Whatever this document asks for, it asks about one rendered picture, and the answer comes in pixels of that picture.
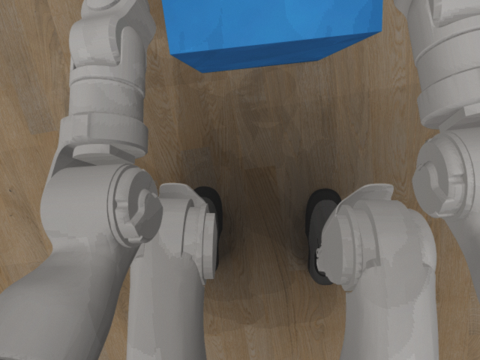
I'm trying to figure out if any right robot forearm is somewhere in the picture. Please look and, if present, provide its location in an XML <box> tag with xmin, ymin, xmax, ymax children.
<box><xmin>394</xmin><ymin>0</ymin><xmax>480</xmax><ymax>133</ymax></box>

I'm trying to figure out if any robot right shin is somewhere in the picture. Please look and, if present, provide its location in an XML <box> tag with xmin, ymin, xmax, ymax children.
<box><xmin>316</xmin><ymin>184</ymin><xmax>437</xmax><ymax>284</ymax></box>

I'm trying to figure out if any robot right upper arm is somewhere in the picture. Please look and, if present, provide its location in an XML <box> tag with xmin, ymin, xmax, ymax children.
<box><xmin>412</xmin><ymin>127</ymin><xmax>480</xmax><ymax>304</ymax></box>

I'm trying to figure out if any left robot foot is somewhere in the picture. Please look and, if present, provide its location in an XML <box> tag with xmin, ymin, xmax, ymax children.
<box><xmin>194</xmin><ymin>186</ymin><xmax>223</xmax><ymax>271</ymax></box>

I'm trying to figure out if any left robot forearm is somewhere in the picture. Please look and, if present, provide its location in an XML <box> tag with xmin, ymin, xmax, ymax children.
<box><xmin>40</xmin><ymin>0</ymin><xmax>156</xmax><ymax>227</ymax></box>

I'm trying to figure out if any carton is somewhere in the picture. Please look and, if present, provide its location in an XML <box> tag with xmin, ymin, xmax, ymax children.
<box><xmin>162</xmin><ymin>0</ymin><xmax>383</xmax><ymax>73</ymax></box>

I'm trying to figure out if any robot left upper arm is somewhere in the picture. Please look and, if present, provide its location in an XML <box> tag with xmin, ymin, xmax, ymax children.
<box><xmin>0</xmin><ymin>163</ymin><xmax>163</xmax><ymax>360</ymax></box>

